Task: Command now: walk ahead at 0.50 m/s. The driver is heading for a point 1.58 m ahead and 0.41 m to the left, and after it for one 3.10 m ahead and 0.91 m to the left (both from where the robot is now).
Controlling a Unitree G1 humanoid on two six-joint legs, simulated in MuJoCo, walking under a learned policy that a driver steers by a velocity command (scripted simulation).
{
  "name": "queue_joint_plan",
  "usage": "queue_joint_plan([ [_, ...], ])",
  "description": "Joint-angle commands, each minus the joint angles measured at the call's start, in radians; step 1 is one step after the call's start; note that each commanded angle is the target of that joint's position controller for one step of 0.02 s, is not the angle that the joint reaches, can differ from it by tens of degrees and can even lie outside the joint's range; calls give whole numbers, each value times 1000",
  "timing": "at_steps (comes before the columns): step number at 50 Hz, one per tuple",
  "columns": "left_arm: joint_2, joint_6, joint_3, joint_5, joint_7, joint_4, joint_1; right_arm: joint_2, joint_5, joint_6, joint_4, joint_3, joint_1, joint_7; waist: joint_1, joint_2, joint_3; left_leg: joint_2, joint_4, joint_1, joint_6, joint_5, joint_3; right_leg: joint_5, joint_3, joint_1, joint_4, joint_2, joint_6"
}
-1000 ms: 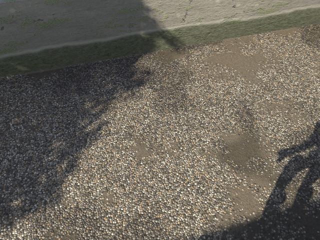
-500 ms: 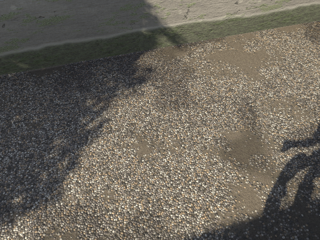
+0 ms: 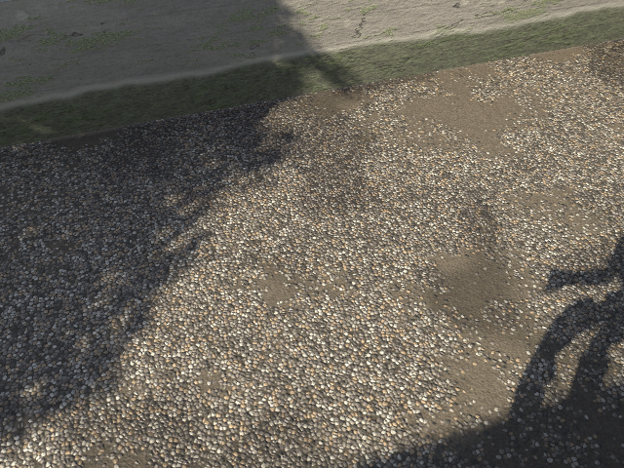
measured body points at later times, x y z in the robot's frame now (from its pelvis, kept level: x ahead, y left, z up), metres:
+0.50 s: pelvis +0.01 +0.00 +0.03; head +0.02 +0.00 +0.47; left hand +0.13 +0.22 -0.10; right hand +0.14 -0.21 -0.09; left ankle -0.06 +0.12 -0.72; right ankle +0.00 -0.11 -0.72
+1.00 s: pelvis +0.00 +0.01 +0.03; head +0.01 +0.01 +0.48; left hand +0.09 +0.25 -0.10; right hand +0.07 -0.23 -0.10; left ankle -0.06 +0.12 -0.72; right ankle +0.00 -0.11 -0.72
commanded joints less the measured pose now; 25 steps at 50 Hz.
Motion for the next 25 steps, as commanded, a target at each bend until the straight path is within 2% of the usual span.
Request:
queue_joint_plan([
  [1,68,-16,18,0,1,-89,-65,-68,-1,-17,-85,-18,-49,-1,1,2,-48,25,-89,-9,34,295,-40,295,31,8,-97,-39,-26],
  [6,69,-16,16,-1,1,-81,-44,-64,-1,-17,-80,-16,-32,0,2,0,-43,25,-97,-18,36,239,-44,239,43,7,-113,-44,-30],
  [10,71,-13,15,-7,2,-58,-19,-52,-1,-15,-63,-11,-15,1,3,-7,5,26,-143,-32,35,160,-53,146,74,-4,-176,-60,-37],
  [13,70,-15,13,-8,2,-30,-2,-48,-1,-19,-40,-7,-4,1,3,-4,37,44,-221,-15,26,201,-73,165,98,15,-250,-76,-29],
  [14,74,-19,14,-3,1,-20,4,-59,1,-17,-32,-10,-3,1,3,1,37,53,-239,1,24,254,-79,207,99,31,-262,-77,-29],
  [15,79,-22,17,-4,1,-9,11,-68,3,-17,-23,-13,2,1,2,5,30,59,-251,19,23,310,-82,253,101,54,-271,-78,-29],
  [16,59,-22,13,-7,-2,-12,4,-72,-3,-15,-14,-13,11,-1,5,0,9,69,-268,26,15,361,-82,325,110,103,-283,-85,-29],
  [17,58,-28,17,1,-15,-14,-16,-64,-7,-11,-39,-9,-40,0,21,-8,30,99,-274,-1,5,562,-100,498,102,132,-282,-97,-29],
  [18,71,-34,23,0,-19,7,23,-85,-6,-10,-26,-16,-11,0,19,5,-39,100,-283,54,5,589,-95,523,95,173,-284,-98,-34],
  [21,76,-39,29,-9,-15,34,36,-88,4,-5,-16,-19,2,-2,12,18,-93,102,-305,112,5,614,-87,563,89,215,-313,-104,-35],
  [25,70,-36,32,-13,-14,50,32,-81,7,6,-15,-19,1,-1,5,11,-95,103,-340,116,6,545,-84,523,85,222,-347,-110,-34],
])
